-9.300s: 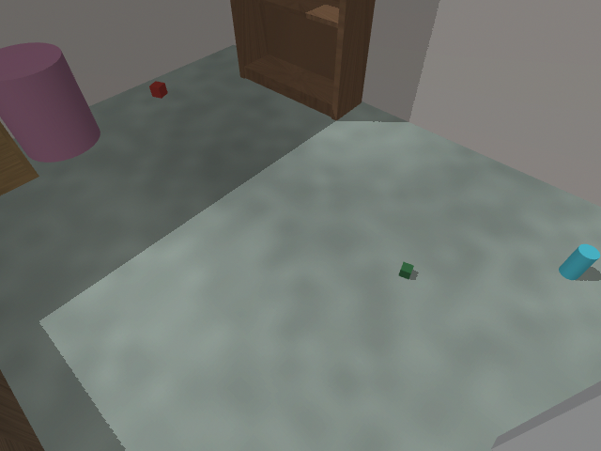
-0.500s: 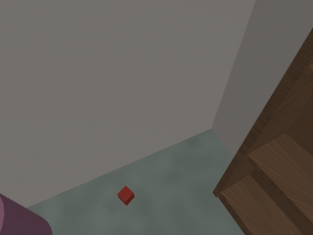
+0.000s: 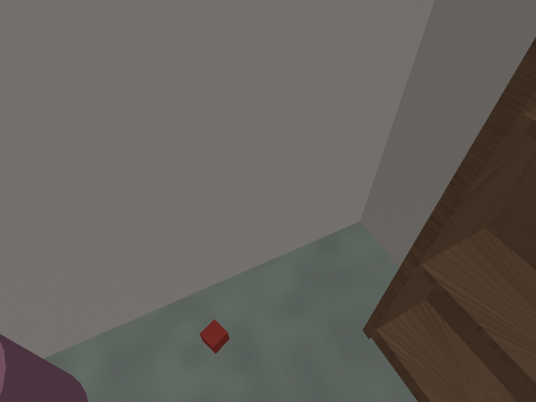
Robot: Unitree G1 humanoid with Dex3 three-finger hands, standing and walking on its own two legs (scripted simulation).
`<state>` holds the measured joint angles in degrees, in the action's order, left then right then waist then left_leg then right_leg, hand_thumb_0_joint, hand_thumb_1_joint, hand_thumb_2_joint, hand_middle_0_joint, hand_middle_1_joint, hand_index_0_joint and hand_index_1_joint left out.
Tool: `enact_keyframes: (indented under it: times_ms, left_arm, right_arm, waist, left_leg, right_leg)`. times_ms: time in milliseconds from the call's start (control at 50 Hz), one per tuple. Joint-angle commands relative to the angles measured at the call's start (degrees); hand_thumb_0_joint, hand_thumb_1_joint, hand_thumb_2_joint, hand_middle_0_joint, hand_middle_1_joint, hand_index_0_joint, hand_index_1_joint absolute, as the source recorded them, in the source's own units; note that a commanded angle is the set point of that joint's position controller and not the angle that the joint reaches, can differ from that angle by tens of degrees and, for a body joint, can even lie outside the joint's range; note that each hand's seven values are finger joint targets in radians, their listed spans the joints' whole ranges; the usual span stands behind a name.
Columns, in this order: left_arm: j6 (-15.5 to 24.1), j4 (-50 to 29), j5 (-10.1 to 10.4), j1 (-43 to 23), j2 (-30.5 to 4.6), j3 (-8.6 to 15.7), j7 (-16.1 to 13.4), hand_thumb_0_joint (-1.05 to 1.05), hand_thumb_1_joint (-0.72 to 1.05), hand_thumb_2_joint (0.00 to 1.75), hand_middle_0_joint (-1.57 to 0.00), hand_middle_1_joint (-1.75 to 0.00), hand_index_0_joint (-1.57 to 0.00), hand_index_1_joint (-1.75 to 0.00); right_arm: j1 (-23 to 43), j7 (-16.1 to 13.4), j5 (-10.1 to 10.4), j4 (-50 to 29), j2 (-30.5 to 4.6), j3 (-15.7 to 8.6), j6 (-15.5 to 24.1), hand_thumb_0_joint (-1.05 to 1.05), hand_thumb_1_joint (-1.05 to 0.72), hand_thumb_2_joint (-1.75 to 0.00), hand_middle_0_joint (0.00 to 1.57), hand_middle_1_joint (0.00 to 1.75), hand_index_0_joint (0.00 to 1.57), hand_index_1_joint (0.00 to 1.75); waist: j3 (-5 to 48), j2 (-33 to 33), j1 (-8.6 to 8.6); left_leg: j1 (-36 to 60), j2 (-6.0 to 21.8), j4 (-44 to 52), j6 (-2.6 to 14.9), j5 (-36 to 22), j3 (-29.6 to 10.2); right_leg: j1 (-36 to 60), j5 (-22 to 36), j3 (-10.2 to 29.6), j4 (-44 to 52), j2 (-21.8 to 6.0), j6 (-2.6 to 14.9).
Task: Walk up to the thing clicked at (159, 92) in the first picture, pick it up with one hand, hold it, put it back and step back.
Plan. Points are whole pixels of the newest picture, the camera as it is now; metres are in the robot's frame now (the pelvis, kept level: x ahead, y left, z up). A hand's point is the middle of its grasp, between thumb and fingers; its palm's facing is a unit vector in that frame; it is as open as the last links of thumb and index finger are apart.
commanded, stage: stand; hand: left
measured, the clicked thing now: (214, 336) +0.46 +0.23 -0.75
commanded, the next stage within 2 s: walk up in 0.58 s
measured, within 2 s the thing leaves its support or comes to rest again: neither
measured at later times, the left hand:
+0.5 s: hand out of the picture +0.06 +0.25 -0.16, palm faces -0.02 -0.94 -0.34, open 7.4 cm
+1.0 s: hand out of the picture +0.09 +0.27 -0.16, palm faces +0.01 -0.94 -0.35, open 7.4 cm
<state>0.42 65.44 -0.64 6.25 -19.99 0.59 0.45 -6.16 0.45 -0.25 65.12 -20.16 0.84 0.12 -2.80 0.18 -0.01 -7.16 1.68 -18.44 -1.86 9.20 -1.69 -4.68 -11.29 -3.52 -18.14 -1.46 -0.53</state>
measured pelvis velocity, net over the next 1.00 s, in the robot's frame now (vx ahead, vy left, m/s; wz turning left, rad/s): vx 0.03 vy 0.01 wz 0.00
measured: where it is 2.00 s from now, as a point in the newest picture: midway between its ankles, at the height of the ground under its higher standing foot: outside the picture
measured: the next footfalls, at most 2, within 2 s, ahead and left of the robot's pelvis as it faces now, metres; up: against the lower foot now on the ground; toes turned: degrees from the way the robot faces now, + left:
none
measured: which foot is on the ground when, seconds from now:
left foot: down 0.00-1.00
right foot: down 0.00-1.00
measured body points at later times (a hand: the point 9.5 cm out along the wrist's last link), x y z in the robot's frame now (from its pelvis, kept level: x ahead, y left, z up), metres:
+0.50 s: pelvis +0.00 +0.00 +0.00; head +0.00 +0.00 +0.45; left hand +0.07 +0.30 -0.13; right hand +0.07 -0.30 -0.13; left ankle +0.01 +0.14 -0.75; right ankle -0.01 -0.12 -0.75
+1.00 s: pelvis +0.03 +0.01 +0.00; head +0.04 +0.02 +0.44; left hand +0.09 +0.32 -0.14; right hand +0.10 -0.29 -0.13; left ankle +0.01 +0.14 -0.75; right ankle -0.01 -0.12 -0.75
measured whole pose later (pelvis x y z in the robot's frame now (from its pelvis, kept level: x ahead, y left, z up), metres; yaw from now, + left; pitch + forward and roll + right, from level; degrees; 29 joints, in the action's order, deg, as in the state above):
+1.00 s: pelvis +0.03 +0.01 +0.00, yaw +0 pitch -2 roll +0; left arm 0.7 63.0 -0.7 8.3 -20.6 1.8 -0.2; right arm -8.9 0.7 -0.8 61.9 -19.5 -1.0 -0.4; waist -2.7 -0.6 0.4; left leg -7.1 0.7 -23.5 -0.6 14.3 -1.4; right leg -3.8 -15.4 -3.2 -21.3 -2.5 -1.6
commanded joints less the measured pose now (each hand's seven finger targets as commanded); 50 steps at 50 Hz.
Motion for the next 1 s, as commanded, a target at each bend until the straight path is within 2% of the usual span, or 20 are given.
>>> enact_keyframes:
  times_ms: [0, 60, 240, 340, 380, 480, 520, 540, 560, 580, 620, 660, 680, 720, 780, 840, 880, 980]
  left_arm:
    - [1.1, -3.5, 0.2, -2.3, -12.6, 2.3, -0.7, 0.0, 0.9, 0.9, -0.2, -0.3, -0.2, -0.3]
    - [1.1, -3.4, 0.0, -1.4, -12.4, 2.2, -0.7, 0.0, 0.9, 0.9, -0.2, -0.3, -0.2, -0.3]
    - [1.2, -3.7, 0.0, -1.5, -12.6, 2.1, -0.7, 0.0, 0.9, 0.9, -0.2, -0.3, -0.2, -0.3]
    - [1.2, -3.6, -0.1, -1.1, -12.6, 2.0, -0.7, 0.0, 0.9, 0.9, -0.2, -0.3, -0.2, -0.3]
    - [1.3, -3.6, 0.0, -1.3, -12.5, 2.0, -0.8, 0.0, 0.9, 0.9, -0.2, -0.3, -0.2, -0.3]
    - [1.2, -3.8, 0.1, -1.4, -12.6, 2.0, -0.7, 0.0, 0.9, 0.9, -0.2, -0.3, -0.2, -0.3]
    - [1.1, -3.9, 0.0, -1.3, -12.5, 1.9, -0.7, 0.0, 0.9, 0.9, -0.2, -0.3, -0.2, -0.3]
    - [1.1, -3.8, 0.0, -1.1, -12.4, 1.9, -0.7, 0.0, 0.9, 0.9, -0.2, -0.3, -0.2, -0.3]
    - [1.6, -4.4, -0.2, -0.8, -13.2, 3.1, -0.5, 0.0, 0.9, 0.9, -0.2, -0.3, -0.2, -0.3]
    - [1.7, -4.4, -0.6, -0.9, -13.4, 3.2, -0.6, 0.0, 0.9, 0.9, -0.2, -0.3, -0.2, -0.3]
    - [1.7, -4.7, -0.7, -1.1, -13.8, 3.7, -0.6, 0.0, 0.9, 0.9, -0.2, -0.3, -0.2, -0.3]
    - [1.7, -5.2, -0.8, -2.1, -13.5, 3.8, -0.6, 0.0, 0.9, 0.9, -0.2, -0.3, -0.2, -0.3]
    - [1.6, -5.3, -0.7, -1.6, -13.2, 3.8, -0.6, 0.0, 0.9, 0.9, -0.2, -0.3, -0.2, -0.3]
    - [1.7, -5.5, -0.6, -1.3, -12.8, 3.7, -0.6, 0.0, 0.9, 0.9, -0.2, -0.3, -0.2, -0.3]
    - [1.9, -5.6, -0.3, 0.3, -12.6, 3.7, -0.8, 0.0, 0.9, 0.9, -0.2, -0.3, -0.2, -0.3]
    - [1.9, -6.1, -0.1, 0.8, -12.7, 3.6, -1.1, 0.0, 0.9, 0.9, -0.2, -0.3, -0.2, -0.3]
    - [1.7, -6.2, 0.0, 0.8, -12.8, 3.6, -1.3, 0.0, 0.9, 0.9, -0.2, -0.3, -0.2, -0.3]
    - [1.5, -6.6, 0.1, 0.5, -12.6, 3.2, -1.5, 0.0, 0.9, 0.9, -0.2, -0.3, -0.2, -0.3]
  right_arm:
    - [2.2, -1.0, -0.3, -3.5, -11.8, -2.2, 1.5, 0.0, -0.9, -0.9, 0.2, 0.3, 0.2, 0.3]
    - [2.3, -1.0, -0.2, -3.6, -12.1, -2.3, 1.4, 0.0, -0.9, -0.9, 0.2, 0.3, 0.2, 0.3]
    - [2.1, -1.0, -0.3, -3.7, -12.1, -2.2, 1.5, 0.0, -0.9, -0.9, 0.2, 0.3, 0.2, 0.3]
    - [2.2, -0.9, -0.2, -3.5, -12.1, -2.2, 1.3, 0.0, -0.9, -0.9, 0.2, 0.3, 0.2, 0.3]
    - [1.9, -0.9, -0.2, -3.6, -12.3, -2.3, 1.3, 0.0, -0.9, -0.9, 0.2, 0.3, 0.2, 0.3]
    - [1.9, -0.9, -0.3, -3.4, -12.1, -2.3, 1.4, 0.0, -0.9, -0.9, 0.2, 0.3, 0.2, 0.3]
    - [1.7, -1.0, -0.4, -3.5, -12.1, -2.3, 1.5, 0.0, -0.9, -0.9, 0.2, 0.3, 0.2, 0.3]
    - [1.7, -1.0, -0.3, -3.3, -12.2, -2.2, 1.5, 0.0, -0.9, -0.9, 0.2, 0.3, 0.2, 0.3]
    - [1.1, -0.6, -0.6, -4.2, -12.2, -3.1, 1.2, 0.0, -0.9, -0.9, 0.2, 0.3, 0.2, 0.3]
    - [0.9, -0.5, -0.9, -4.2, -11.8, -3.1, 1.0, 0.0, -0.9, -0.9, 0.2, 0.3, 0.2, 0.3]
    - [0.4, -0.3, -1.0, -4.5, -11.6, -3.3, 0.8, 0.0, -0.9, -0.9, 0.2, 0.3, 0.2, 0.3]
    - [-0.6, -0.2, -1.2, -4.5, -11.4, -3.5, 0.9, 0.0, -0.9, -0.9, 0.2, 0.3, 0.2, 0.3]
    - [-0.2, -0.2, -1.3, -4.9, -11.6, -3.6, 1.0, 0.0, -0.9, -0.9, 0.2, 0.3, 0.2, 0.3]
    - [-0.5, -0.2, -1.2, -5.3, -11.6, -3.7, 1.2, 0.0, -0.9, -0.9, 0.2, 0.3, 0.2, 0.3]
    - [-0.9, -0.4, -1.0, -6.0, -11.9, -3.9, 1.6, 0.0, -0.9, -0.9, 0.2, 0.3, 0.2, 0.3]
    - [-1.1, -0.6, -0.9, -6.7, -12.0, -4.2, 1.5, 0.0, -0.9, -0.9, 0.2, 0.3, 0.2, 0.3]
    - [-1.0, -0.7, -0.8, -7.1, -11.9, -4.3, 1.2, 0.0, -0.9, -0.9, 0.2, 0.3, 0.2, 0.3]
    - [-0.4, -0.8, -0.7, -7.8, -11.5, -4.5, 0.7, 0.0, -0.9, -0.9, 0.2, 0.3, 0.2, 0.3]
  waist:
    - [4.0, 0.4, 0.18]
    - [3.7, -0.1, 0.25]
    - [4.4, -0.1, 0.24]
    - [3.2, 0.1, 0.15]
    - [4.0, 0.0, 0.18]
    - [3.4, 0.5, 0.18]
    - [3.8, 0.7, 0.32]
    - [3.3, 1.1, 0.29]
    - [4.7, 0.5, 0.94]
    - [4.1, -0.6, 0.81]
    - [2.1, -1.5, 0.72]
    - [-0.1, -1.5, 0.45]
    - [-1.2, -0.8, 0.67]
    - [-1.4, -0.4, 0.75]
    - [3.5, 0.2, 0.94]
    - [6.1, 0.8, 0.99]
    - [6.4, 0.6, 0.87]
    - [5.2, 0.7, 0.82]
  left_leg:
    - [0.1, 5.5, 2.1, 2.32, -8.9, -4.2]
    - [0.5, 5.5, 2.0, 2.52, -7.2, -4.3]
    - [1.3, 5.8, 1.7, 2.55, -8.7, -4.2]
    - [0.6, 5.5, 2.1, 2.64, -5.5, -4.1]
    - [0.2, 5.7, 1.8, 2.76, -7.2, -4.2]
    - [-0.1, 5.6, 2.4, 2.41, -6.4, -4.2]
    - [-0.6, 5.8, 2.4, 2.53, -7.3, -4.2]
    - [-0.7, 5.5, 2.8, 2.45, -6.3, -4.2]
    - [-1.2, 3.3, 1.8, 3.49, 0.9, -3.2]
    - [-2.0, 3.0, 1.4, 3.49, 3.2, -2.6]
    - [-3.2, 2.4, 0.9, 3.45, 5.1, -2.5]
    - [-4.5, 2.3, 1.2, 3.3, 5.6, -3.1]
    - [-4.4, 2.5, 1.4, 3.44, 5.3, -3.6]
    - [-4.1, 3.2, 1.4, 3.78, 1.0, -4.4]
    - [-1.2, 3.9, -0.7, 4.13, -9.5, -4.0]
    - [-0.1, 4.0, -2.4, 4.56, -15.1, -3.1]
    - [0.0, 4.1, -3.2, 4.79, -16.8, -2.7]
    - [-0.3, 4.0, -3.5, 4.91, -16.7, -2.8]
  right_leg:
    - [0.4, 7.0, 5.6, 3.2, -7.0, 1.45]
    - [-0.6, 5.2, 5.5, 3.7, -6.8, 1.42]
    - [-0.5, 6.9, 5.7, 3.3, -6.9, 1.32]
    - [-1.4, 4.3, 5.9, 4.1, -6.7, 1.23]
    - [0.0, 6.2, 5.9, 3.6, -7.0, 1.25]
    - [-0.6, 4.6, 5.9, 3.6, -6.8, 1.35]
    - [0.4, 5.8, 5.8, 3.3, -6.8, 1.34]
    - [-0.1, 5.1, 5.9, 3.6, -6.8, 1.19]
    - [1.8, -1.5, 5.4, 4.0, -5.4, 1.67]
    - [1.1, -4.3, 6.3, 4.4, -6.0, 1.98]
    - [-0.9, -9.4, 7.4, 5.4, -6.4, 2.5]
    - [-2.6, -10.3, 7.6, 5.3, -6.5, 2.73]
    - [-3.6, -9.4, 7.2, 4.9, -6.2, 2.64]
    - [-2.6, -3.9, 6.0, 3.5, -5.6, 2.45]
    - [1.5, 7.3, 4.5, 0.5, -5.2, 2.05]
    - [4.1, 13.8, 3.8, -1.4, -5.5, 1.82]
    - [4.7, 15.7, 3.4, -2.1, -5.5, 1.87]
    - [4.2, 15.4, 3.1, -2.8, -5.5, 1.96]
